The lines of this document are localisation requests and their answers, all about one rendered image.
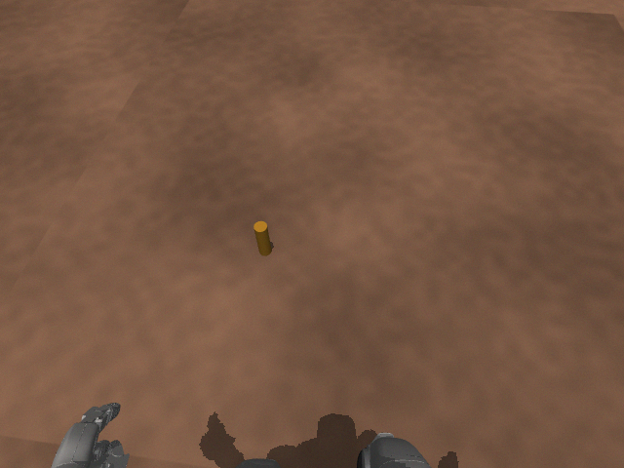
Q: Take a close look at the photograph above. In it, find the left robot hand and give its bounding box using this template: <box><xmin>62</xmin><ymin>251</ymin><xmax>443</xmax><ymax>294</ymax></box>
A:
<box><xmin>51</xmin><ymin>403</ymin><xmax>130</xmax><ymax>468</ymax></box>

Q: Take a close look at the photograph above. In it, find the can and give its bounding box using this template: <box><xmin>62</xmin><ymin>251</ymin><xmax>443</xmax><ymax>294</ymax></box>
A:
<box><xmin>253</xmin><ymin>221</ymin><xmax>272</xmax><ymax>256</ymax></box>

